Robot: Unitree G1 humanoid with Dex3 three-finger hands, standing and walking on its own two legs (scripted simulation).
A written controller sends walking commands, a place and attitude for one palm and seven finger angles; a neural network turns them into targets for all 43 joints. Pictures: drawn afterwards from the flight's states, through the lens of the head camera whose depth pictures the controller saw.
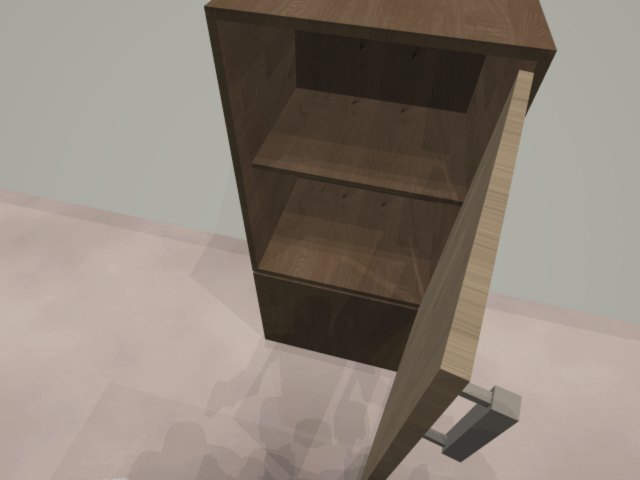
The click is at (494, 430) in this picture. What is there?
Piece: cupboard door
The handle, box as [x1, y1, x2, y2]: [422, 382, 521, 462]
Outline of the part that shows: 521,396 495,385 488,391 469,382 459,395 477,403 445,435 430,428 422,437 442,446 442,453 460,462 518,421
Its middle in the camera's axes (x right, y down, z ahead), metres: +0.13 +0.18 +0.37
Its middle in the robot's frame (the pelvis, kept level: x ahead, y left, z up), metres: +0.18 -0.11 +0.08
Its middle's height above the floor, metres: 0.85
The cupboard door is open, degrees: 79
